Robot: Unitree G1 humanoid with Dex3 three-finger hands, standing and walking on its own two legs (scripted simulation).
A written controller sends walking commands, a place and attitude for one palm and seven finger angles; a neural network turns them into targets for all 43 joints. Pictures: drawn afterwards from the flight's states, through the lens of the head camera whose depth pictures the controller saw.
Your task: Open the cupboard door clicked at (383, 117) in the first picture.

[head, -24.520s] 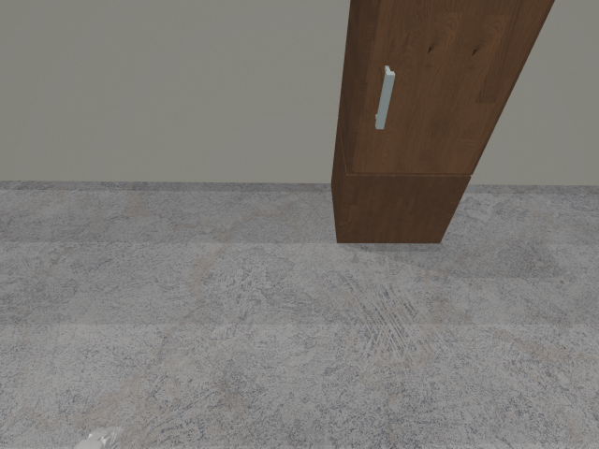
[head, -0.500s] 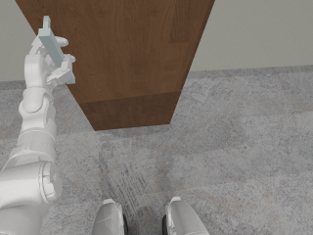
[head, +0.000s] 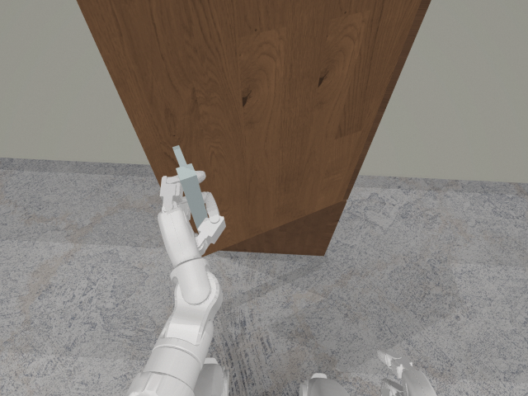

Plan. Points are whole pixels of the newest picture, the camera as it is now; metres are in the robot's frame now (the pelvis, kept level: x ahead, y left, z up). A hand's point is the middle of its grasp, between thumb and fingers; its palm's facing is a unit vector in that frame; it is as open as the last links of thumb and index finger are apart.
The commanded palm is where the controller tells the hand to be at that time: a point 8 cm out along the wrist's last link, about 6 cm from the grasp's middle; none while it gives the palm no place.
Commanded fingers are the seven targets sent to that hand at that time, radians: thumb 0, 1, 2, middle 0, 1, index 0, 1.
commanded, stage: pull the door open along its arc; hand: left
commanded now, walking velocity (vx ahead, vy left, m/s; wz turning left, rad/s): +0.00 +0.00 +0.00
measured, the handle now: (192, 194) +0.42 +0.13 +0.04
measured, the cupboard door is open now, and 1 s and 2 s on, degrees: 27 41 44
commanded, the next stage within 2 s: open thumb and fingers to let go in 0.20 s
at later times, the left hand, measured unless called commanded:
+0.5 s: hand (248, 258) +0.31 +0.04 +0.04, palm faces +0.35 -0.93 -0.01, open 6.7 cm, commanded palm +0.25 +0.08 +0.04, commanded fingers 0.00 0.13 0.57 -0.34 -1.27 -0.34 -1.27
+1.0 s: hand (247, 261) +0.30 +0.04 +0.04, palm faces +0.32 -0.95 +0.00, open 14.4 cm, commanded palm +0.26 +0.08 +0.04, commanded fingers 0.00 -0.50 0.30 -0.18 -0.50 -0.18 -0.50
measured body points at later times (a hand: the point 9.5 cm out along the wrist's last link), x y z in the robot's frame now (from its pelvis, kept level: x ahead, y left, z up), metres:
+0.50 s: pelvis -0.01 -0.04 +0.00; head +0.05 -0.06 +0.44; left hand +0.28 +0.08 +0.04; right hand +0.18 -0.25 -0.11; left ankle +0.03 +0.13 -0.66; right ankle -0.02 -0.10 -0.66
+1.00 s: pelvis -0.01 -0.03 +0.00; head +0.06 -0.04 +0.44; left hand +0.28 +0.09 +0.04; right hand +0.16 -0.25 -0.12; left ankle +0.03 +0.13 -0.66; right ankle -0.02 -0.10 -0.66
